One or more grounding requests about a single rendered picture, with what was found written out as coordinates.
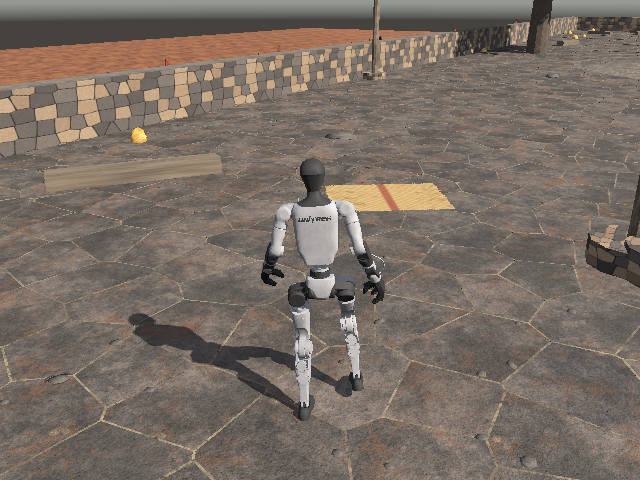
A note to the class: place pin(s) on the left robot hand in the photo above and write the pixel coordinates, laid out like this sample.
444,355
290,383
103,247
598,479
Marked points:
267,280

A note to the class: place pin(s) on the right robot forearm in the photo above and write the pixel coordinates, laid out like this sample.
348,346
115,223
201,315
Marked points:
368,265

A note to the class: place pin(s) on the left robot forearm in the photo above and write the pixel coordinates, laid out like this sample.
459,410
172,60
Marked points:
269,261

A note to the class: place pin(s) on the right robot upper arm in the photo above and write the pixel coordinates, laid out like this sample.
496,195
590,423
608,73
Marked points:
347,210

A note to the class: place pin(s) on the left robot upper arm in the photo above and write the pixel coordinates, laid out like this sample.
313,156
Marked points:
283,214

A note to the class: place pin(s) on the right robot hand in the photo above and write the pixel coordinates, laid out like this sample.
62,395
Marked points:
379,287

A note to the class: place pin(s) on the robot left shin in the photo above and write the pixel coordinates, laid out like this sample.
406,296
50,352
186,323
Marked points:
303,375

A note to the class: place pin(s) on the robot shin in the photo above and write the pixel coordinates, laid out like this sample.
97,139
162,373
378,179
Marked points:
353,348
303,375

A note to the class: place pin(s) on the robot right shin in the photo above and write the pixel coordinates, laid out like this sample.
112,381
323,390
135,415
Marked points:
353,348

